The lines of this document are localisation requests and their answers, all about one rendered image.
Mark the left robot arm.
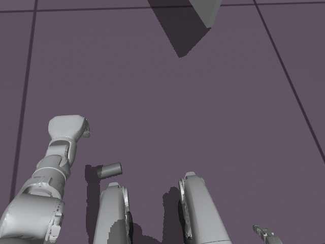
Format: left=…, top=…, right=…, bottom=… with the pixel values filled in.
left=0, top=137, right=77, bottom=244

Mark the right robot hand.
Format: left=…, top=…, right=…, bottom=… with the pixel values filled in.
left=253, top=225, right=283, bottom=244

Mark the left robot hand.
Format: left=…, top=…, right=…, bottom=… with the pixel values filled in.
left=48, top=115, right=90, bottom=143

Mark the can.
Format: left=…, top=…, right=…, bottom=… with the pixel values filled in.
left=97, top=162, right=122, bottom=179

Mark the right robot foot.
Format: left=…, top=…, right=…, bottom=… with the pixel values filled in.
left=178, top=200, right=193, bottom=244

